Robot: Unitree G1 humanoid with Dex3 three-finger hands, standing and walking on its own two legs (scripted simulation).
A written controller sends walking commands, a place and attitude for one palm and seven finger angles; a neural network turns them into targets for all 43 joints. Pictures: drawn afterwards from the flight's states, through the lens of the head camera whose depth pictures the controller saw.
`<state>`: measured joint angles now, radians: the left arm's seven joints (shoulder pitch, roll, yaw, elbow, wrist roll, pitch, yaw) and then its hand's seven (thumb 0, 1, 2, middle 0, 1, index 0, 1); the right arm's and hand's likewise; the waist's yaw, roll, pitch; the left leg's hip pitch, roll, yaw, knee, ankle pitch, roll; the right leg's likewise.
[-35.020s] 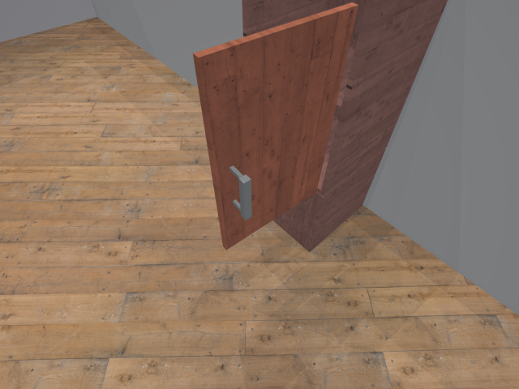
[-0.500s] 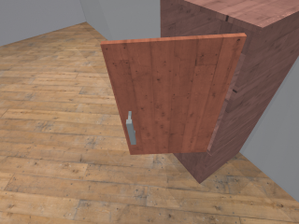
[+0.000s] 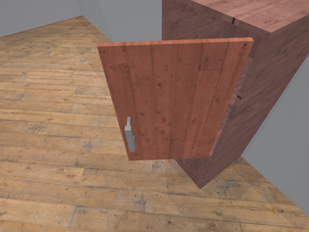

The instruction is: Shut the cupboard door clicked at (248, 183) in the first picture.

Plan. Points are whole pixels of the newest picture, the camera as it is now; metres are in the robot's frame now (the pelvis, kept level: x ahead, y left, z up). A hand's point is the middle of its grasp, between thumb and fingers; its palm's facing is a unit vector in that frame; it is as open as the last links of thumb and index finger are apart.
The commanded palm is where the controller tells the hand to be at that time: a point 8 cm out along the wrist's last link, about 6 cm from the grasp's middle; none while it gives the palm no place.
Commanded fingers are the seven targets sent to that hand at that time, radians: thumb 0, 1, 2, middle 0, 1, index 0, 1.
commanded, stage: come to a stop and stand still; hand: left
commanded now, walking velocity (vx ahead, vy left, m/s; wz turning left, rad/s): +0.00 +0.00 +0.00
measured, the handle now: (130, 134) +0.45 +0.12 -0.09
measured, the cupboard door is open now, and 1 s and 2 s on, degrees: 57 57 57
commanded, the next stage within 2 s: look again from close up in 0.82 s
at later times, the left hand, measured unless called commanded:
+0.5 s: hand out of the picture +0.00 +0.14 -0.17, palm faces +0.03 -0.98 -0.20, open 7.3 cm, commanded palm none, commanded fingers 0.00 0.90 0.90 -0.20 -0.30 -0.20 -0.30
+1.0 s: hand out of the picture +0.01 +0.12 -0.17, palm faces +0.04 -0.98 -0.20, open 7.3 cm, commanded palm none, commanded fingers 0.00 0.90 0.90 -0.20 -0.30 -0.20 -0.30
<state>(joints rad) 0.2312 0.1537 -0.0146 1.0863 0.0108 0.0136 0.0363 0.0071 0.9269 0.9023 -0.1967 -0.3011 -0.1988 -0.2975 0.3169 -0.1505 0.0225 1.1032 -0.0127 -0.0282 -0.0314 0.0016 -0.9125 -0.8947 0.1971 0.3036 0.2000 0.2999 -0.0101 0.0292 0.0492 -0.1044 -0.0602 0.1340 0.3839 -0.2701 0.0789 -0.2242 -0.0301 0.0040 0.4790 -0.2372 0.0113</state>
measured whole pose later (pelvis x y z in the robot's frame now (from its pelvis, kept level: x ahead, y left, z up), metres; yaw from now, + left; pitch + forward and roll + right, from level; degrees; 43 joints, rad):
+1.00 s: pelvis +0.01 -0.05 +0.00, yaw +1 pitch -1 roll +1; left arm 0.28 0.15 -0.02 1.12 0.01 -0.01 0.04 0.01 0.92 0.90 -0.20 -0.30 -0.20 -0.30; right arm 0.29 -0.13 0.01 1.15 -0.01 -0.03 -0.04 0.00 -0.91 -0.89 0.20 0.30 0.20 0.30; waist 0.00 0.01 0.05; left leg -0.09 0.01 0.09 0.37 -0.27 0.00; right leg -0.18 0.04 -0.05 0.42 -0.23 -0.06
